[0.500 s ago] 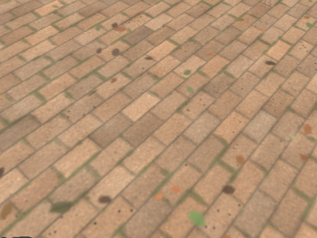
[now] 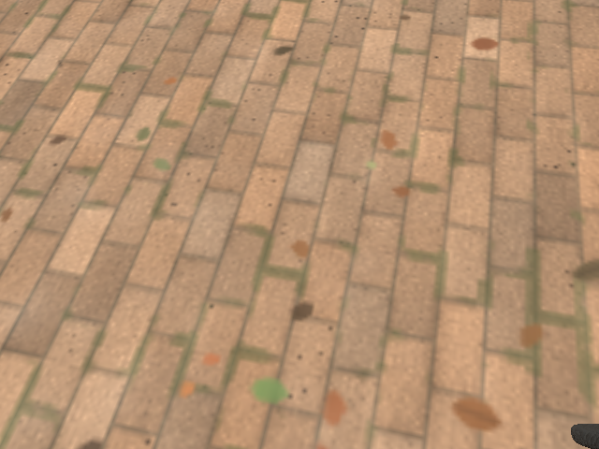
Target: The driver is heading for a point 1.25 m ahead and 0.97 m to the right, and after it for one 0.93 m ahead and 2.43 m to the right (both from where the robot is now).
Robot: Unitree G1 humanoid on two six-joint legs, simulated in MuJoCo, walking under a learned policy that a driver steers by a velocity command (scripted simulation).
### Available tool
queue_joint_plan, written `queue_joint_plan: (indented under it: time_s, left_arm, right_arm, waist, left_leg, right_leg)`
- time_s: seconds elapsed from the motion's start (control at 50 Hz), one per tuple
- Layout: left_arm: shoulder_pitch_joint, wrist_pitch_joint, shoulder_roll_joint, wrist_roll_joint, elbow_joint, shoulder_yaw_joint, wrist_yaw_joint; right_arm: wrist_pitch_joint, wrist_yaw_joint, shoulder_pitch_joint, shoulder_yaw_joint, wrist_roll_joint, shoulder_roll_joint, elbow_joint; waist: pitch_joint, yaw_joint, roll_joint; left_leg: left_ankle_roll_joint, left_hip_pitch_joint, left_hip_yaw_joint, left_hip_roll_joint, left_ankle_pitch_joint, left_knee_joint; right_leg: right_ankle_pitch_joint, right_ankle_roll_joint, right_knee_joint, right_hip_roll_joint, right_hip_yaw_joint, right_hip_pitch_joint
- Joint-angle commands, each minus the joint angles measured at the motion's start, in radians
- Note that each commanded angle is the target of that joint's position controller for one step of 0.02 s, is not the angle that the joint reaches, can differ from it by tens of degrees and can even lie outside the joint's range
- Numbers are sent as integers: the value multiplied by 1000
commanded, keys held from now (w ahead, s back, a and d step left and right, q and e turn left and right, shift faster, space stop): e+shift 0.20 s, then w+e+shift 0.78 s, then w+shift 0.02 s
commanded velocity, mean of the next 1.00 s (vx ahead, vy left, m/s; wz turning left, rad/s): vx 0.57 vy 0.00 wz -1.00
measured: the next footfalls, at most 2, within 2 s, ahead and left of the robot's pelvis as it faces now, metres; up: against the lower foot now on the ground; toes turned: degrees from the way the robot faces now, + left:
left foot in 0.24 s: +0.14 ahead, +0.12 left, +0.00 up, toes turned -24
right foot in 0.76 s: +0.21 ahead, -0.31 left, +0.00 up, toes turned -49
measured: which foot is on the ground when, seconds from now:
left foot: up 0.00-0.22, down 0.24-0.78, up 0.80-1.00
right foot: down 0.00-0.24, up 0.26-0.74, down 0.76-1.00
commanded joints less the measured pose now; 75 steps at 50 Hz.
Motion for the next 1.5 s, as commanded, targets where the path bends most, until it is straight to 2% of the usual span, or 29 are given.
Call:
queue_joint_plan:
  time_s: [0.02, 0.22, 0.26, 0.28, 0.32, 0.42, 0.44, 0.52, 0.66, 0.7, 0.74, 0.76, 0.78, 0.8, 0.82, 0.86, 0.9, 1.0, 1.1, 1.14, 1.16, 1.18, 1.2, 1.22, 1.24, 1.28, 1.36, 1.44, 1.5]
  left_arm:
    - [-55, -13, 171, -4, -81, 50, 22]
    - [-122, 10, 158, -24, -99, 46, 14]
    - [-28, 5, 51, -19, -104, 7, 5]
    - [-42, -17, 100, -21, -127, 13, -1]
    - [-59, -28, 177, -6, -91, 35, -4]
    - [-75, -39, 84, -13, -101, 3, -18]
    - [-150, -3, 81, 95, -110, -8, -79]
    - [-126, 16, 90, 48, -82, 0, -126]
    - [-316, -1, 56, 50, -109, -30, -150]
    - [-297, -4, 45, 53, -100, -40, -137]
    - [-38, -21, 80, 39, -17, -17, -98]
    - [230, -32, 124, 42, 74, 15, -81]
    - [253, -25, 289, 33, 95, 58, -63]
    - [269, -25, 358, 15, 64, 71, -54]
    - [277, -28, 319, 28, 93, 61, -51]
    - [227, -45, 249, 42, 115, 44, -30]
    - [125, -60, 185, 30, 96, 15, -26]
    - [147, -103, 150, 28, 128, 1, -29]
    - [187, -146, 169, 1, 210, -3, -31]
    - [185, -139, 219, 34, 231, 9, -25]
    - [148, -125, 221, 61, 234, 14, -19]
    - [91, -111, 211, 74, 236, 13, -14]
    - [51, -116, 93, 84, 218, -17, -13]
    - [270, -143, -29, 35, 164, -52, -42]
    - [217, -149, 52, 60, 184, -60, -33]
    - [28, -153, 98, 78, 155, -63, -37]
    - [-61, -111, 31, 104, 89, -99, -46]
    - [-306, -117, -3, 69, -10, -132, -64]
    - [-359, -120, -12, 49, -35, -133, -62]
  right_arm:
    - [-14, 0, -8, -8, 6, -55, -60]
    - [-36, 26, 72, -23, 24, -94, -43]
    - [-25, 16, 188, -46, 13, -190, -30]
    - [-41, 21, 164, -49, -9, -202, -38]
    - [-50, -4, 82, -31, 16, -129, -74]
    - [-70, -16, 216, -14, 11, -120, -48]
    - [-58, 9, 266, -9, -45, -143, -25]
    - [-73, 24, 266, -14, -28, -158, -19]
    - [-65, 10, 386, -17, -36, -170, 50]
    - [-54, 9, 385, -13, -35, -178, 68]
    - [-40, 19, 380, -15, -22, -222, 78]
    - [-39, 25, 347, -9, -9, -231, 53]
    - [-51, 43, 340, 28, -20, -91, -32]
    - [-76, 55, 199, 34, -41, -86, -116]
    - [-83, 53, 62, 28, -43, -132, -147]
    - [-92, 46, 144, 48, -40, -99, -110]
    - [-63, 49, 219, 54, -59, -93, -91]
    - [-34, 62, -8, 77, -44, -60, -168]
    - [-57, 70, -24, 84, -16, -50, -132]
    - [-53, 54, 133, 56, -6, -108, -83]
    - [-47, 39, 337, 36, 5, -140, -21]
    - [-35, 21, 564, 16, 9, -173, 50]
    - [-29, 4, 707, 1, 1, -240, 90]
    - [-29, 17, 562, -8, -16, -287, 83]
    - [-29, 36, 374, -1, -11, -181, 28]
    - [-40, 48, 346, 12, 2, -101, 48]
    - [-72, 37, 412, 26, 8, -91, 124]
    - [-78, 36, 416, 8, 17, -111, 118]
    - [-84, 43, 464, -2, 33, -125, 138]
  waist:
    - [-214, -20, -134]
    - [-222, -48, -201]
    - [-238, -33, 176]
    - [-146, -19, 271]
    - [-74, -19, 174]
    - [-53, -67, 93]
    - [-25, -70, 8]
    - [-10, -50, 127]
    - [94, -113, 126]
    - [83, -81, 124]
    - [-100, 62, 104]
    - [-255, 201, 40]
    - [-280, 152, -254]
    - [-369, 158, -273]
    - [-248, 176, -127]
    - [-106, 70, -29]
    - [-80, -14, -77]
    - [57, -1, -60]
    - [-18, 30, -64]
    - [-131, -57, -105]
    - [-214, -163, -116]
    - [-270, -294, -77]
    - [-291, -323, 124]
    - [-336, -69, 503]
    - [-233, -55, 235]
    - [-114, -50, -54]
    - [7, 15, -2]
    - [70, -43, -7]
    - [12, -91, 13]
  left_leg:
    - [-15, -13, -40, -42, 69, -130]
    - [30, 355, -66, -66, 191, -655]
    - [203, 666, -482, 281, -241, -829]
    - [279, 587, -694, 391, -467, -911]
    - [223, 519, -485, 312, -402, -911]
    - [170, 523, -204, 250, -279, -914]
    - [168, 425, -160, 269, -292, -946]
    - [147, 471, -11, 300, -229, -977]
    - [132, 649, 224, 346, -86, -1000]
    - [123, 665, 310, 333, 276, -903]
    - [126, 630, 372, 324, 1085, -485]
    - [100, 421, 380, 302, 1074, -128]
    - [36, -33, 353, 160, 271, 210]
    - [8, -241, 125, 35, -130, 408]
    - [29, -358, 23, 73, -32, 426]
    - [44, -269, 24, 146, 43, 288]
    - [27, -134, 17, 164, 35, 201]
    - [-15, -111, 88, 120, 163, -141]
    - [107, 165, 151, 35, 516, -500]
    - [148, 293, 168, -44, 353, -470]
    - [162, 453, 182, -79, 267, -439]
    - [180, 649, 185, -63, 207, -466]
    - [214, 799, -47, 88, -51, -446]
    - [350, 942, -818, 279, -212, -775]
    - [394, 844, -897, 290, -338, -865]
    - [368, 589, -648, 225, -181, -852]
    - [367, 354, -416, 98, 39, -888]
    - [331, 226, -314, 33, 221, -983]
    - [277, 297, -302, 40, 514, -955]
  right_leg:
    - [389, -167, -102, -190, 266, 193]
    - [67, -99, -6, -89, 463, 61]
    - [-480, -21, 354, 122, 169, -342]
    - [-348, 0, 544, 26, 122, -482]
    - [-187, 41, 665, -62, 34, -507]
    - [-35, 78, 843, -129, -51, -586]
    - [16, 69, 818, -84, -41, -534]
    - [92, 77, 724, -100, -50, -537]
    - [-69, -28, 377, -144, -182, -491]
    - [-176, -83, 289, -89, -258, -371]
    - [-243, -139, 257, 81, -342, -1]
    - [-165, -169, 168, 119, -271, 392]
    - [-511, -230, -20, -130, 214, 656]
    - [-651, -287, -222, -262, 693, 721]
    - [-406, -260, -234, -259, 621, 699]
    - [-116, -240, -182, -209, 419, 460]
    - [-49, -250, -214, -136, 321, 261]
    - [111, -268, -344, -62, 254, 78]
    - [636, -178, -399, -120, 127, 276]
    - [1049, -135, -192, -151, 77, 425]
    - [1174, -120, 26, -157, 48, 420]
    - [1124, -99, 345, -120, -10, 321]
    - [479, -74, 867, 5, -53, 89]
    - [-247, -30, 1060, 180, 24, -308]
    - [-127, -59, 1048, 65, 40, -395]
    - [-19, -49, 896, -29, 31, -319]
    - [-86, 27, 649, -95, -4, -295]
    - [174, 87, 247, -87, -94, -220]
    - [370, 75, 107, -48, -117, -90]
